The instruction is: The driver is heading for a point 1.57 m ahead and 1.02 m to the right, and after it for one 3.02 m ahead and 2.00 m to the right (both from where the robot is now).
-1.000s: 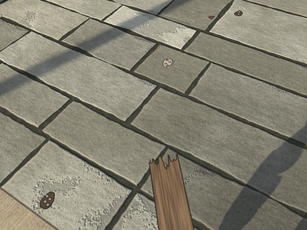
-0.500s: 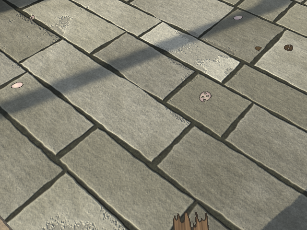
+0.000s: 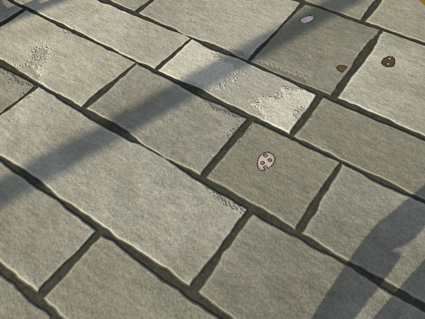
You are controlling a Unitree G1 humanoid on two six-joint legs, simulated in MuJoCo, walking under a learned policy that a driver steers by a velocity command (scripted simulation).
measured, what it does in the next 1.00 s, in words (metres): steps on the spot, turning right: left foot, then right foot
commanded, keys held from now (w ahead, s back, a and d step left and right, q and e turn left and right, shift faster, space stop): e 1.00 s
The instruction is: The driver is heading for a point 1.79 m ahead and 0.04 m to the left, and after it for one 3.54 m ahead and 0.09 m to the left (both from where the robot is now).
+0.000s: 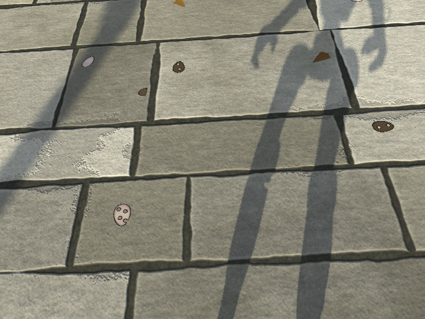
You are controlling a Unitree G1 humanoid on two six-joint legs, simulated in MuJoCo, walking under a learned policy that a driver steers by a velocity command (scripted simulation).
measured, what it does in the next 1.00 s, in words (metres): steps on the spot: left foot, then right foot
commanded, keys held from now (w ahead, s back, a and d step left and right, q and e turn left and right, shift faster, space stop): e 0.22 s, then no key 0.28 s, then q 0.50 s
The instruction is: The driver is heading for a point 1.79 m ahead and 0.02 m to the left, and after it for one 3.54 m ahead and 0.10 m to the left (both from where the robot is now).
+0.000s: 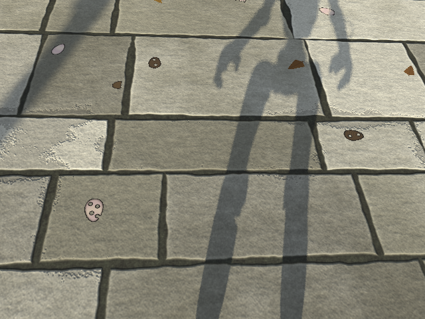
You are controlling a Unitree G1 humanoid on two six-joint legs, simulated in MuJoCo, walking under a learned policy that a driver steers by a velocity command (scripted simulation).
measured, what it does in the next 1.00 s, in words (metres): walks ahead: right foot, then left foot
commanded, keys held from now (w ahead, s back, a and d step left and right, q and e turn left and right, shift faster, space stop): q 0.28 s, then no key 0.18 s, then e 0.04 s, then w+e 0.50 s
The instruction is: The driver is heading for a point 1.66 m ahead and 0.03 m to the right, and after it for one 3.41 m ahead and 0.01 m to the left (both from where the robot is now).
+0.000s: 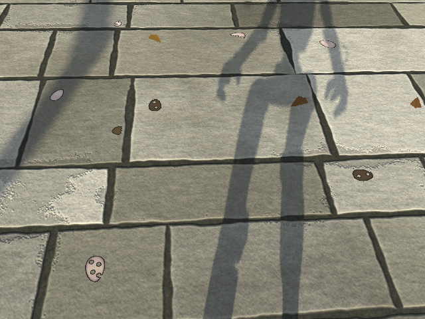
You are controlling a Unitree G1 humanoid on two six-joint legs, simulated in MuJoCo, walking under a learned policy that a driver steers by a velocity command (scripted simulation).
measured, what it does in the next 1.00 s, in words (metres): walks ahead: right foot, then left foot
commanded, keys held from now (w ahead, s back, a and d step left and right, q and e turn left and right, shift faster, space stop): w+e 0.28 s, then w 0.08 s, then w+q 0.64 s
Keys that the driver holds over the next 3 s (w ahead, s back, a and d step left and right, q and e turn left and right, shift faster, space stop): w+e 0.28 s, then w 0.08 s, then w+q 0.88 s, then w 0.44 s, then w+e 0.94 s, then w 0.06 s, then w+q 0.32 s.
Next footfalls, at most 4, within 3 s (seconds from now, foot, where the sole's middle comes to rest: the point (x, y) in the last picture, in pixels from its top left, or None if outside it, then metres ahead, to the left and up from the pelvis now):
0.24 right None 0.29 -0.15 -0.78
0.78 left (202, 276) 0.64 0.00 -0.78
1.24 right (254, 205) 0.91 -0.20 -0.78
1.74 left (170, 168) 1.10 0.11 -0.78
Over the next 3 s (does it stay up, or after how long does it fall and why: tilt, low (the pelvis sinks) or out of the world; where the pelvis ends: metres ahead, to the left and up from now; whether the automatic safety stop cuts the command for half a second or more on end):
stays up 1.66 0.00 0.01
